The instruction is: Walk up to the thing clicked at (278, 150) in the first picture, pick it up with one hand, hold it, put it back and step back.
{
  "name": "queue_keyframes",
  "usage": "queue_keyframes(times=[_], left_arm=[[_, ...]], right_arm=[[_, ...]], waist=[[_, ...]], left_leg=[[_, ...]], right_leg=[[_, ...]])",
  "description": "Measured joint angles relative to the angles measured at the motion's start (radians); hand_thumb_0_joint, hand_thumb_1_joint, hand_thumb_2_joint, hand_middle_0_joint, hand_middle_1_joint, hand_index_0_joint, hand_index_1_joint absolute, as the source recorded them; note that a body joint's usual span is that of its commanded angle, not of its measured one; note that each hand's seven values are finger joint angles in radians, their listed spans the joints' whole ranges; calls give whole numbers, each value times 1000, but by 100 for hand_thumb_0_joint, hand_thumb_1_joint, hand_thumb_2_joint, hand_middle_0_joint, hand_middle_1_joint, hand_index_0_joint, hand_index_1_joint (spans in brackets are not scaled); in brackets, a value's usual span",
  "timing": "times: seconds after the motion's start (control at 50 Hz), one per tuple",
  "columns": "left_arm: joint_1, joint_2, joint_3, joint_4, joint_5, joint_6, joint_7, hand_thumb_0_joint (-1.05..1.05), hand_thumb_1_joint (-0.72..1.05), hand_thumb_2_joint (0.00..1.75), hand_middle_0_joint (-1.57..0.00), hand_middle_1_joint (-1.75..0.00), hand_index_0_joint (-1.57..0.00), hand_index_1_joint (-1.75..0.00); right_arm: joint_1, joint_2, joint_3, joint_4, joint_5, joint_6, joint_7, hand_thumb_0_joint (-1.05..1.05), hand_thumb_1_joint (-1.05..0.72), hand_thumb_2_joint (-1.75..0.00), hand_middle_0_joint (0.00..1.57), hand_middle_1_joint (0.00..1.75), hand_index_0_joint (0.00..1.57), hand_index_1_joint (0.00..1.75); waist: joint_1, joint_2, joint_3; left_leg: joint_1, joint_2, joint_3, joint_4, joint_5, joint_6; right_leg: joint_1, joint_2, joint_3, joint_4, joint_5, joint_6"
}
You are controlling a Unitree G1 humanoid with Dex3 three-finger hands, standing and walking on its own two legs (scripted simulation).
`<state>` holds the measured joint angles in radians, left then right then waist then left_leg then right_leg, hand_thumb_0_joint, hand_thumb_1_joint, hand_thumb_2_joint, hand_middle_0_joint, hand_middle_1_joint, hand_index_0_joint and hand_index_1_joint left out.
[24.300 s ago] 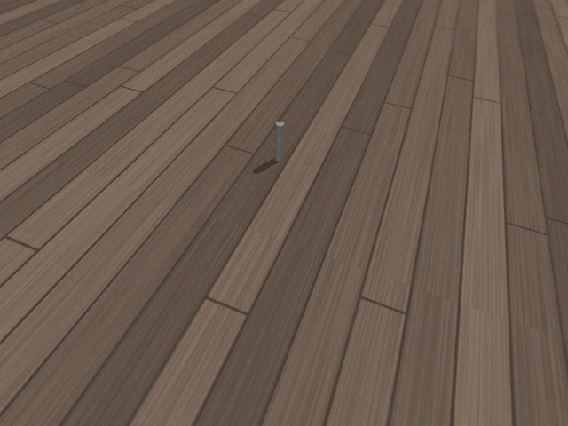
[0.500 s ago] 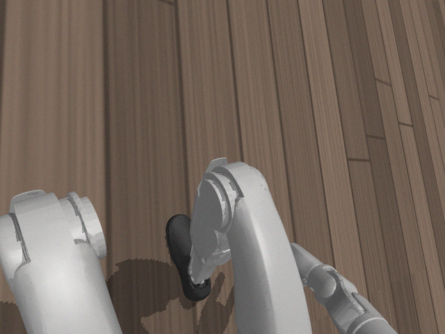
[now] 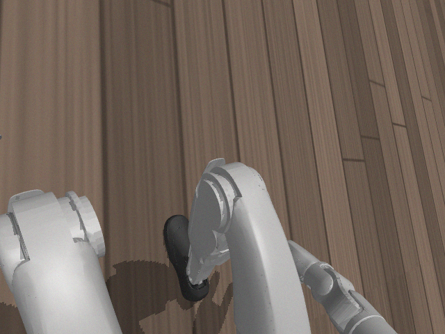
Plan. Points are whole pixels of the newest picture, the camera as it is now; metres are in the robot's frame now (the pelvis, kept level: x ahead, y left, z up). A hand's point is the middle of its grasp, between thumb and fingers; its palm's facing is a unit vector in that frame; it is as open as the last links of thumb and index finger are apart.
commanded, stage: withdraw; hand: left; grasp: from the side
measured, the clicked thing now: out of the picture +0.42 +0.30 -0.17
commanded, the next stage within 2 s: rise in 0.42 s
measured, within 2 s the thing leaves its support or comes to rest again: neither
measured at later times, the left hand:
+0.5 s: hand out of the picture +0.41 +0.36 -0.08, palm faces +0.38 -0.92 -0.04, open 17.5 cm
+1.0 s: hand out of the picture +0.31 +0.40 +0.04, palm faces +0.36 -0.79 -0.49, open 17.5 cm
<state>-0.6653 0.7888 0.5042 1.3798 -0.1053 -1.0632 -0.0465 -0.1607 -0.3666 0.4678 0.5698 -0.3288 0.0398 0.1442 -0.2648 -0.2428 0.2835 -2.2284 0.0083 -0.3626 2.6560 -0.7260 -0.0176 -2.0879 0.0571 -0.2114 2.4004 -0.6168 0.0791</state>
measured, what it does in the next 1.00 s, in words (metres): rises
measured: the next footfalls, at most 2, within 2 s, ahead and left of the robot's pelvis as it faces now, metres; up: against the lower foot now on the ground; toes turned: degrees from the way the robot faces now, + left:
none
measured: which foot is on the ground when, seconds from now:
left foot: down 0.00-1.00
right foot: down 0.00-1.00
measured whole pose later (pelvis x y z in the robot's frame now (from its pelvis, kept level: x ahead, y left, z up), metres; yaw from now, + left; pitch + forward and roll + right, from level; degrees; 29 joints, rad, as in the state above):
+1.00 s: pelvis +0.01 -0.01 +0.12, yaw +10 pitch +33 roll -6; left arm -0.36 0.63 0.43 0.69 0.07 -0.18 -0.03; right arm 0.10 -0.27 0.03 0.58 0.01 0.17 0.05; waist -0.06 0.00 -0.12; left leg -2.09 0.03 -0.10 2.18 -0.67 0.00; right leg -2.03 -0.02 -0.04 2.10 -0.65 0.04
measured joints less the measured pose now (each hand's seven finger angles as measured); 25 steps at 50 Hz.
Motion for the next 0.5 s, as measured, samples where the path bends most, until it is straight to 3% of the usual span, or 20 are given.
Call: queue_keyframes(times=[0.14,0.3,0.38,0.5], left_arm=[[1,-1,1,0,8,-2,4,0,-32,24,-43,-30,-42,-30],[19,7,62,-119,23,41,-21,-1,-46,12,-20,-11,-18,-11],[42,4,53,-226,10,111,-70,-1,-50,8,-14,-6,-12,-7],[60,-30,8,-303,-47,239,-145,-1,-56,6,-9,-4,-8,-4]], right_arm=[[2,2,6,-3,-2,2,0,0,-91,-90,21,30,21,30],[26,8,-20,-12,9,15,-6,0,-90,-90,21,30,21,30],[68,12,-63,-12,41,25,-15,0,-90,-90,21,30,21,30],[120,14,-135,12,112,31,-30,0,-90,-90,21,30,21,30]], waist=[[4,-3,1],[20,-1,-9],[42,26,-60],[80,91,-155]], left_leg=[[1,-2,-3,-1,3,1],[2,-1,3,-9,6,2],[-6,-1,20,-30,8,1],[-21,-2,67,-81,17,12]], right_leg=[[6,-1,-4,-4,1,-4],[6,-3,-1,-8,2,-10],[-4,-12,9,-16,-5,-18],[-19,-31,37,-38,-21,-26]])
